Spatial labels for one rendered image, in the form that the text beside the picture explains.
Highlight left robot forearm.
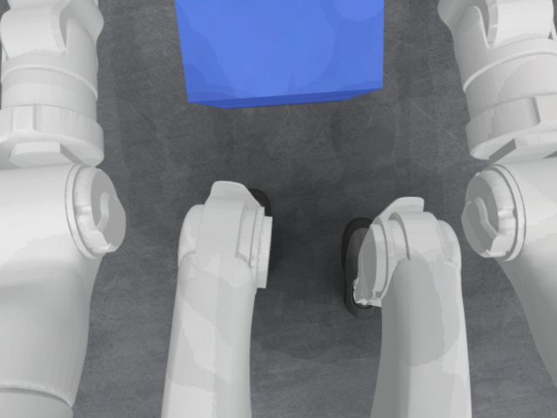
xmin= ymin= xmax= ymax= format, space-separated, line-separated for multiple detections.
xmin=0 ymin=0 xmax=104 ymax=171

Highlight left robot thigh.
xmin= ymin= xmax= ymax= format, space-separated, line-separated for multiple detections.
xmin=161 ymin=197 xmax=272 ymax=418

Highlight carton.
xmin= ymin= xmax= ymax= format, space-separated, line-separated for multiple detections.
xmin=175 ymin=0 xmax=384 ymax=109

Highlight right robot upper arm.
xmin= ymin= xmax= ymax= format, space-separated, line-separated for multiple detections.
xmin=461 ymin=157 xmax=557 ymax=387

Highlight left robot foot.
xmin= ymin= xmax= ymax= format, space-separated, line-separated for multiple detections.
xmin=247 ymin=189 xmax=271 ymax=217

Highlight left robot upper arm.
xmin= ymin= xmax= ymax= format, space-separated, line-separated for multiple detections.
xmin=0 ymin=163 xmax=126 ymax=418

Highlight right robot forearm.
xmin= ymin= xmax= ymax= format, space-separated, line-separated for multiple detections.
xmin=438 ymin=0 xmax=557 ymax=165

